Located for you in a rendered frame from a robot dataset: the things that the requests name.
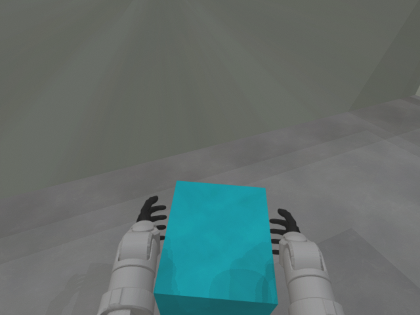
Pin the left robot hand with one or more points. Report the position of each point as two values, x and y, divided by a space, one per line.
147 210

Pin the carton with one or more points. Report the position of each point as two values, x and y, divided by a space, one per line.
217 254

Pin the right robot hand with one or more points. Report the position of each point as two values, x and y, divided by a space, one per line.
289 223

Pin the right robot forearm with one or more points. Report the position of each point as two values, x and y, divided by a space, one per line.
306 276

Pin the left robot forearm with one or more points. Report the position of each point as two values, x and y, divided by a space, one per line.
132 278

